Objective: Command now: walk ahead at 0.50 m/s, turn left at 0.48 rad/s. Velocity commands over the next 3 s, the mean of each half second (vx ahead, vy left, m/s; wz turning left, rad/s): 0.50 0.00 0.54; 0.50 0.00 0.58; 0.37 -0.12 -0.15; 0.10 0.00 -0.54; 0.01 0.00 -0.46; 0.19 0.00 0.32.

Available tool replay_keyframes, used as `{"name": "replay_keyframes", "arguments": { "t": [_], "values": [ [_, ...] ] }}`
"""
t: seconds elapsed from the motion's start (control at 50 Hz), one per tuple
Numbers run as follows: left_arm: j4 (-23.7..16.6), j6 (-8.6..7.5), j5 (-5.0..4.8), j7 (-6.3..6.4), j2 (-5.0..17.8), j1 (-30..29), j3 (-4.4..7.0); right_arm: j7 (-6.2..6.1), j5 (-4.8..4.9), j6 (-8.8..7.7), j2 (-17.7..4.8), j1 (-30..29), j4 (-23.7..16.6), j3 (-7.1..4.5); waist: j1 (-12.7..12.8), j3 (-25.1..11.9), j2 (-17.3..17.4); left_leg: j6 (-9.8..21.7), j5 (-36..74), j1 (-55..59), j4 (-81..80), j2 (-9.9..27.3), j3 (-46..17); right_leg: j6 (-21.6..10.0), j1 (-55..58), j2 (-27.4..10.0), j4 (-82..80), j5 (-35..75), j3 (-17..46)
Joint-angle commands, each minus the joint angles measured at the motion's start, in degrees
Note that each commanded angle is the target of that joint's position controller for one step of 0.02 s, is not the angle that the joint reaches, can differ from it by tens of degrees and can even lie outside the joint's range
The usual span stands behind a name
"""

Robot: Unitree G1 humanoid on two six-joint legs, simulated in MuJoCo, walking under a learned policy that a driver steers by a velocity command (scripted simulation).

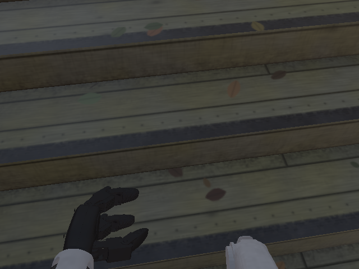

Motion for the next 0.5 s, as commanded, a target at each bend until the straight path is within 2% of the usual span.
{"name": "replay_keyframes", "arguments": {
  "t": [0.02,0.04,0.06,0.08,0.1,0.12,0.14,0.16,0.18,0.2,0.22,0.24,0.26,0.28,0.3,0.32,0.34,0.36,0.38,0.4,0.42,0.46,0.48,0.5],
  "values": [
    [-2.3,0.69,-1.16,0.18,3.2,11.7,1.84,1.33,1.23,-0.51,-16.1,-10.6,-7.4,-3.35,11.8,-9.9,8.7,9.7,45.2,-22.8,-9.1,7.9,-0.4,-1.6,50.8,5.7,-15.7,0.1,-6.8],
    [1.0,0.28,-2.1,1.64,8.6,25.3,4.97,2.77,1.51,-1.02,-19.3,-12.3,-8.2,-4.88,19.9,-17.6,9.2,7.2,74.0,-17.1,10.5,5.8,2.2,-2.5,61.5,8.3,-21.3,3.4,-3.7],
    [3.2,-0.44,-0.32,1.88,13.8,33.7,6.9,3.62,1.7,-1.95,-19.0,-14.6,-8.3,-5.16,24.2,-21.4,2.7,4.1,61.0,-15.4,32.4,3.2,0.8,-0.7,62.8,6.1,-34.6,-1.1,4.5],
    [6.0,-1.15,0.52,2.46,24.0,34.0,8.52,4.73,2.08,-2.15,-5.9,-14.7,-15.3,-3.06,18.1,-21.9,-34.0,1.0,1.3,-30.8,58.1,-11.9,0.3,1.9,62.1,-13.1,-66.0,-7.1,38.6],
    [4.1,-0.52,-1.57,2.59,21.0,25.4,8.03,5.14,-1.63,-1.72,-2.3,-4.2,-13.7,-2.65,9.8,-24.8,-30.5,2.5,1.4,-33.3,78.2,-11.8,-10.4,3.7,56.3,-18.0,-78.5,-21.9,58.8],
    [3.8,-0.18,-1.56,2.17,16.5,16.4,6.82,5.02,-2.95,-0.54,-0.8,-4.0,-13.4,-2.54,4.5,-17.0,-21.4,2.9,7.3,-37.3,84.5,-8.3,-6.2,3.0,47.7,-16.8,-78.6,-40.7,56.2],
    [5.8,-0.09,-1.38,2.15,11.3,11.1,5.54,4.44,-4.12,0.44,-0.1,-6.8,-14.7,-2.05,1.7,-5.6,-16.8,2.8,9.7,-42.2,85.0,-5.3,1.3,0.9,40.2,-13.9,-73.8,-41.9,45.3],
    [7.8,-0.62,-0.91,2.24,6.6,9.4,4.48,3.89,-4.67,1.2,0.7,-9.3,-15.2,-1.62,0.6,-0.5,-13.9,3.2,12.8,-44.7,84.5,-3.7,4.1,0.3,35.1,-11.7,-66.1,-32.2,32.2],
    [9.4,-1.42,-0.11,1.82,3.2,9.8,3.49,3.54,-4.59,1.9,1.3,-9.5,-15.2,-1.03,-0.2,-0.5,-13.6,4.0,13.7,-44.7,88.0,-3.5,3.9,-0.1,32.0,-9.6,-61.9,-24.9,23.9],
    [11.8,-2.28,0.37,1.29,1.6,12.8,3.14,3.49,-3.53,2.61,0.8,-12.6,-16.0,-0.74,0.9,-0.3,-9.3,4.9,14.6,-46.5,91.1,-4.2,4.2,-0.5,31.8,-10.0,-61.4,-18.4,19.5],
    [14.9,-3.35,0.56,0.62,2.3,17.2,3.57,3.4,-2.58,3.02,1.2,-16.6,-17.4,-0.38,2.6,0.1,-5.7,5.6,15.1,-51.4,94.6,-5.0,4.5,-0.9,35.2,-10.6,-62.6,-12.5,18.0],
    [17.6,-4.25,0.25,0.22,3.2,21.2,4.09,3.25,-1.89,2.93,1.9,-19.1,-18.6,0.09,3.6,0.5,-5.0,5.9,13.8,-56.6,97.1,-5.5,3.5,-1.1,39.9,-11.1,-65.0,-7.6,16.5],
    [18.7,-4.91,2.26,-0.98,2.6,22.7,2.5,7.95,2.26,0.63,-3.5,-18.8,-17.6,1.38,5.8,-1.8,-6.4,10.5,24.0,-63.5,90.4,-4.9,-6.8,-3.2,41.3,-10.3,-66.2,-5.5,20.3],
    [20.3,-4.71,2.8,-1.83,4.7,22.0,2.84,9.31,2.28,-0.73,-4.8,-17.9,-16.1,0.73,5.3,-0.8,-3.8,11.8,25.3,-66.7,91.2,-6.1,-7.8,-3.2,43.9,-11.7,-68.5,-3.5,19.4],
    [21.2,-4.5,2.82,-2.55,7.7,20.9,3.4,10.33,2.12,-1.4,-6.1,-18.4,-15.6,0.69,5.2,-2.2,-3.4,12.7,24.1,-67.9,94.0,-7.2,-3.5,-3.5,45.3,-11.7,-71.2,-0.6,14.4],
    [22.7,-4.25,3.05,-3.03,8.7,21.4,3.45,10.31,2.19,-1.44,-6.5,-20.7,-16.2,0.67,5.7,-3.1,-2.7,13.0,22.4,-71.8,98.3,-7.1,-2.9,-4.6,47.9,-12.9,-73.4,1.1,12.0],
    [23.9,-4.34,3.29,-3.07,7.5,20.9,2.68,9.98,1.51,-1.13,-6.7,-21.8,-16.1,0.97,5.0,-3.9,-1.0,13.5,24.3,-73.9,98.5,-6.7,-3.1,-4.6,49.3,-12.1,-73.7,3.5,8.5],
    [25.3,-5.1,3.39,-3.05,6.2,22.7,1.83,10.19,0.53,-0.57,-6.5,-20.5,-14.2,1.16,4.8,-3.7,-4.0,13.8,23.8,-75.8,108.5,-6.9,-1.9,-4.8,51.5,-11.5,-74.0,9.1,5.2],
    [27.4,-5.18,3.93,-3.0,4.9,25.5,1.08,10.36,-0.13,-0.04,-5.9,-21.6,-14.0,1.91,5.6,-3.6,-3.2,14.9,20.8,-80.4,117.0,-7.4,-1.3,-6.0,54.2,-12.0,-74.0,11.8,3.6],
    [29.3,-5.26,4.35,-3.07,3.8,27.1,0.34,10.02,-0.3,0.26,-4.7,-23.8,-14.4,2.61,5.6,-2.7,0.2,16.3,19.5,-84.7,117.4,-6.8,-1.8,-5.9,56.9,-11.5,-73.4,13.2,1.1],
    [30.6,-5.37,5.03,-3.0,3.1,29.0,-0.27,9.66,-0.41,0.26,-3.6,-26.7,-14.9,3.32,6.3,-2.7,1.5,17.3,19.1,-86.4,115.2,-6.0,-0.4,-5.4,58.8,-10.1,-73.5,14.9,-1.7],
    [32.7,-5.66,6.45,-2.33,2.6,33.6,-1.14,9.28,0.2,0.63,-2.7,-33.4,-17.2,4.26,8.6,-4.9,-0.2,17.7,18.6,-86.6,108.6,-3.5,5.2,-5.3,62.6,-7.8,-75.7,16.9,-6.3],
    [33.5,-5.73,6.87,-1.9,2.1,36.3,-1.55,9.11,0.28,1.09,-2.1,-35.8,-18.2,4.75,9.4,-4.7,-2.5,17.5,17.3,-87.8,106.7,-2.3,7.3,-5.7,65.1,-8.0,-77.2,18.3,-6.8],
    [35.9,-5.47,7.51,-1.74,1.3,40.5,-2.13,9.11,0.14,1.59,-1.7,-38.8,-19.4,5.28,11.1,-2.9,-2.9,18.0,15.8,-92.3,107.4,-1.8,8.0,-6.5,69.1,-9.5,-78.4,20.4,-5.9]
  ]
}}
Next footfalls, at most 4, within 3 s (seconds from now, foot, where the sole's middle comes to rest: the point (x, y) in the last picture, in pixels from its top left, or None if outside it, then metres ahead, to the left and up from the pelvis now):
0.06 right None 0.23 -0.18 -0.63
0.74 left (131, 224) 0.50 0.11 -0.49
1.24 right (130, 105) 0.84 0.09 -0.34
1.72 left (78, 28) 1.06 0.23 -0.19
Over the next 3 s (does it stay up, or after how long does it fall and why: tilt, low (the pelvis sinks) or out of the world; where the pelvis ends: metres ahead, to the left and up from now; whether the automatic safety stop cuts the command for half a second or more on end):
stays up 1.14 0.04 0.57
